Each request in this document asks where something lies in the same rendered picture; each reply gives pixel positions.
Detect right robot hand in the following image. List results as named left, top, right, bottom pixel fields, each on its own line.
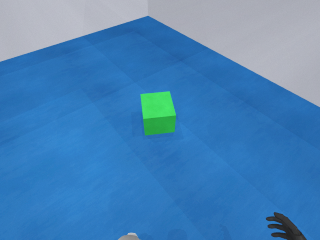
left=266, top=212, right=307, bottom=240

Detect carton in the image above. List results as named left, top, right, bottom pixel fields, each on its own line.
left=140, top=91, right=176, bottom=136

